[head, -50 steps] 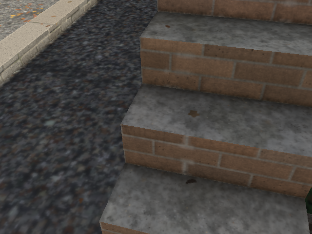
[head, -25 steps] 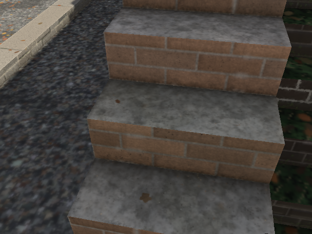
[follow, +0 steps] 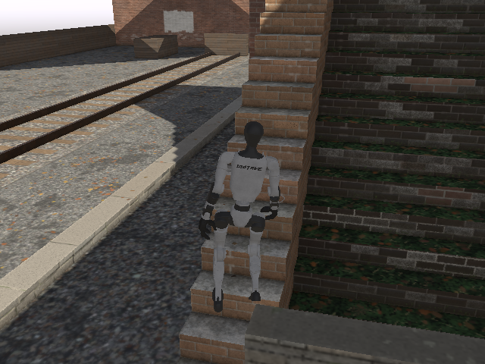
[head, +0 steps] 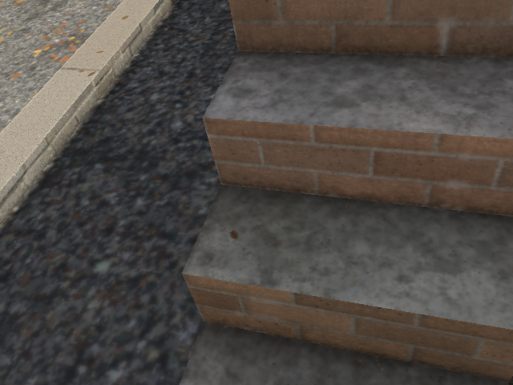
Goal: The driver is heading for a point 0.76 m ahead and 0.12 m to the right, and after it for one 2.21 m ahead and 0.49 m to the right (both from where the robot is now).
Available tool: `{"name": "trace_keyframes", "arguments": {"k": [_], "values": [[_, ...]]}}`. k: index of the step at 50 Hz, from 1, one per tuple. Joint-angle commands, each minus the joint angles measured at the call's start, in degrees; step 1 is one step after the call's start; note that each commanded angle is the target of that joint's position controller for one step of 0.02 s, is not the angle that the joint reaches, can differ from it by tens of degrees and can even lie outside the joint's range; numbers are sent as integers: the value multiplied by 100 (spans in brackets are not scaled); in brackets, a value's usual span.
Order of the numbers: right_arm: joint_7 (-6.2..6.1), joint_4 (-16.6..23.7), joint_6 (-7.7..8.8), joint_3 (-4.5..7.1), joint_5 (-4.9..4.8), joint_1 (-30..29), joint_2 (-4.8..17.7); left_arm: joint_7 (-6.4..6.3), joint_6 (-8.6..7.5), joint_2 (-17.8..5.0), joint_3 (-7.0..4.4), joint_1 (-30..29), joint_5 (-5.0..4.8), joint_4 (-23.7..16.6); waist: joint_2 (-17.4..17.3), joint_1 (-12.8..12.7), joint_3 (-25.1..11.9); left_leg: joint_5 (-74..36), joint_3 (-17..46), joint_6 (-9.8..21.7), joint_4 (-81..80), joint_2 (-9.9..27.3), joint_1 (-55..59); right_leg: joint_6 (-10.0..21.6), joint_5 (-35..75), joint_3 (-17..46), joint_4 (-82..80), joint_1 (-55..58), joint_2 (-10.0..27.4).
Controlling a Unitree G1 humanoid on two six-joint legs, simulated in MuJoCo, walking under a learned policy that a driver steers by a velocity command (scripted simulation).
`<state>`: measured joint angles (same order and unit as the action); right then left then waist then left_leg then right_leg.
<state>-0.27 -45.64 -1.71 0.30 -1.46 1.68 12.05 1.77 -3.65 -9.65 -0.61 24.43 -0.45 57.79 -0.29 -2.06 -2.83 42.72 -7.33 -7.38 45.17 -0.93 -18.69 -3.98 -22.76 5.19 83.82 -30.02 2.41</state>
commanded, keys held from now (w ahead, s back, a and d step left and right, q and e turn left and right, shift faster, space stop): no key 0.02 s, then w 0.98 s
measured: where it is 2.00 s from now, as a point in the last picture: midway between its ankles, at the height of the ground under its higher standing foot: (382, 114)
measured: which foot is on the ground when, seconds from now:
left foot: down 0.00-0.06, up 0.08-0.32, down 0.34-0.64, up 0.66-1.00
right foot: up 0.00-0.04, down 0.06-0.30, up 0.32-0.54, down 0.56-1.00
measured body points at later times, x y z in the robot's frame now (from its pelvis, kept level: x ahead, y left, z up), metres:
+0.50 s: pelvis +0.17 -0.04 +0.06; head +0.14 -0.06 +0.50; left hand +0.38 +0.17 +0.00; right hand +0.13 -0.27 -0.11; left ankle +0.08 +0.07 -0.66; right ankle +0.15 -0.17 -0.38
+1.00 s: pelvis +0.39 -0.10 +0.27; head +0.38 -0.12 +0.72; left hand +0.34 +0.11 +0.13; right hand +0.64 -0.26 +0.23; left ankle +0.55 +0.04 -0.15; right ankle +0.24 -0.18 -0.47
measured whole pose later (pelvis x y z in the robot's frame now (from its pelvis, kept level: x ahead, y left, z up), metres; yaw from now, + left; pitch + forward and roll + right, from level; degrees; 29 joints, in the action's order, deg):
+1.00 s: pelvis +0.39 -0.10 +0.27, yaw -3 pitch +1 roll +3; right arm 4.6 -33.5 3.9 -5.4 -1.3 -1.6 6.7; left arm 1.5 -4.8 -7.3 2.5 28.6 1.5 58.8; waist 0.2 -1.3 -2.7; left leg 8.6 1.3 4.8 113.9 -3.2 -81.4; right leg 0.5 -23.1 -3.9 19.6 2.1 3.3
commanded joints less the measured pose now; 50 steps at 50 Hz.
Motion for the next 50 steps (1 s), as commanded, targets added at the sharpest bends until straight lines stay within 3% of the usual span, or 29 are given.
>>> {"name": "trace_keyframes", "arguments": {"k": [1, 2, 5, 6, 7, 8, 10, 12, 13, 14, 15, 16, 17, 18, 20, 21, 25, 27, 28, 29, 30, 31, 32, 33, 35, 38, 42, 46, 50], "values": [[159, 1079, 310, 97, -294, -2401, 387, 86, 27, -67, 59, 943, 36, -279, -57, -1359, 509, -4941, 1516, 865, -377, 1477, 97, 168, -2794, 1150, -2016, -652, 662], [225, 1358, 366, 73, -208, -2786, 418, 88, -4, 260, 218, 1569, 32, 21, 511, -1770, 772, -5566, 699, 674, 882, 1001, -200, 423, -2551, 781, -5404, 303, 526], [457, 1455, 285, 70, 235, -1032, 206, 236, -188, -149, 199, 1884, 225, 779, 3020, -444, 657, -968, 319, 559, 3728, -441, -2339, 848, 5004, 793, -6180, 3187, 235], [611, 1627, 383, 21, 286, -1520, 111, 243, -204, -156, 191, 1939, 229, 682, 2360, -557, 487, -644, 216, 387, 3928, -573, -3098, 1011, 5791, 1236, -5420, 3626, 407], [784, 1854, 496, -81, 231, -2457, -83, 184, -159, 560, 378, 2163, 192, 703, 1140, -921, 518, -763, -31, 456, 3948, -484, -3205, 985, 4790, 1192, -6060, 3498, 414], [843, 2159, 561, -105, 209, -2714, -211, 107, -230, 8, 255, 2314, 151, 612, 1431, -840, 756, -309, 220, 308, 4385, -642, -4442, 863, 5557, 1788, -5545, 4221, 732], [854, 2212, 601, -147, 24, -2462, -290, -147, -298, -92, 178, 2182, 97, 436, 889, -538, 430, -306, 618, 310, 4960, -461, -5960, 1041, 4847, 2090, -4964, 5309, 970], [812, 1969, 612, -229, 201, -625, -61, -301, -241, -637, 111, -380, 204, -574, -32, 1332, -673, -1304, -502, 764, 902, -516, -846, 761, 7519, 730, -5264, 2343, 336], [546, 1480, 525, -40, 287, 228, 35, -340, -400, -835, 81, -628, 270, -669, -135, 1464, -1190, -2870, -235, 812, 171, -462, 1775, 959, 8401, 992, -5055, 988, 758], [314, 372, 391, 250, 213, 2193, 497, -282, -516, -1115, 14, -1178, 286, -816, -145, 2176, -1658, -4051, 466, 1137, -400, -150, 3722, 941, 7652, 806, -3735, 9, 591], [133, -268, 330, 392, 65, 3085, 723, -180, -583, -1208, -73, -1767, 337, -1074, -193, 2244, -1022, -4387, 1552, 1583, -2279, 514, 3825, 803, 3074, 543, -1596, -621, -166], [138, -587, 364, 397, 251, 3086, 998, -17, -610, -528, 81, -1954, 260, -1479, -667, 1662, -573, -4387, 2618, 1833, -1829, 906, 3245, 682, 326, 275, 902, -1270, -836], [143, -739, 404, 182, 380, 2558, 456, 81, -810, 197, 260, -2661, 176, -1997, -412, 1277, 595, -6879, 2204, 1829, -2196, 1090, 2023, 1030, 38, 341, 2244, -2053, -965], [163, -926, 392, -91, 424, 2333, -146, 283, -927, 492, 361, -2316, 47, -2131, -383, 685, 688, -8435, 1921, 1808, -1967, 1150, 2299, 1258, 37, 362, 3378, -3134, -1216], [54, -404, 283, -63, 293, 1321, -139, 638, -714, 472, 388, -285, -13, -1732, -479, -572, -88, -8055, 1939, 2399, -1726, 1473, 2373, 973, -365, 443, 3477, -3939, -811], [-1, -242, 242, -53, 153, 864, 90, 508, -465, 369, 397, 100, -69, -1647, -1362, -905, -328, -5116, 2951, 2695, -2555, 2009, 1437, 669, -1000, 656, 3891, -3334, -338], [88, -535, 485, -120, -95, 1055, 54, 138, -434, 460, 704, -2583, 210, -2672, -148, -344, 1780, -3393, 2914, 2132, -3116, 1636, -298, 580, -784, 508, 3692, -5079, -65], [-125, -648, 427, -120, -33, 1642, 137, 179, -656, 572, 944, -3670, 433, -3444, 318, -15, 1269, -4169, 2521, 1792, -3306, 1187, 128, 574, -734, -337, 1716, -4549, 260], [-326, -391, 340, 44, -303, 1183, 862, 207, -613, 572, 1189, -3893, 461, -3867, 233, -256, 325, -5213, 1941, 1710, -4122, 1103, -1255, 805, -2442, -1039, -1720, -1103, 188], [-324, -704, 323, 45, -319, 2283, 788, 89, -477, 288, 931, -3435, 318, -3626, 412, -86, -1043, -8728, 2083, 1901, -3572, 1088, -957, 820, -1109, -1461, -1508, 1365, -444], [-177, -904, 436, 38, 6, 2317, 928, 166, -500, -389, 492, -1389, 236, -2955, 543, -834, -2037, -12824, 1454, 1720, -2026, 1128, 456, 1251, 292, -814, -1376, 2366, -488], [-28, -825, 518, 230, -35, 2072, 1453, 192, -403, -991, 195, -198, 236, -2420, 501, -1271, -2584, -12005, 1840, 1526, -918, 900, 465, 1549, 1256, 381, -2606, 3349, -231], [121, -652, 552, 230, -167, 1964, 1142, 70, -217, -1819, -168, 463, 378, -1904, 1807, -1171, -2769, -9602, 1528, 1467, 276, 154, -138, 1971, 1654, 2483, -4498, 3784, 569], [243, -693, 500, 203, -9, 1714, 836, -64, 14, -1980, -224, 413, 450, -1490, 2780, -825, -2315, -4187, 1265, 1281, 2547, -762, -1001, 2465, 824, 4646, -6235, 3283, 1373], [540, 231, 658, 247, 26, 632, 625, -12, 5, -999, 133, -595, 215, -1182, 612, -149, 52, -2639, 2067, 1299, 5883, -780, -2557, 2118, 860, 3177, -5841, 1393, 1390], [779, 655, 810, -82, 65, 633, -173, 82, -195, 429, 397, -816, 214, -572, 270, 522, 632, -2669, 2188, 1852, 7225, -485, -3923, 1449, 790, 1142, -5821, 1528, 705], [766, 852, 765, -274, -92, 674, -350, 139, -263, 504, 304, -498, 330, -578, -627, 693, 563, -3105, 1834, 1585, 7283, -544, -5149, 1324, 2210, -134, -6259, 2015, 832], [515, 1352, 683, -553, -176, -183, -740, 65, -206, 191, 306, -65, 367, -379, 395, 436, 951, -3062, 1497, 1258, 8949, -452, -6729, 1421, 1802, -314, -6806, 1943, 1128], [437, 2434, 618, -854, 186, -2142, -629, -153, -252, -377, 244, -53, 12, -266, 572, 194, 425, -3267, -587, 1162, 4467, 169, -3126, 1594, 3495, -659, -8870, 74, 1018]]}}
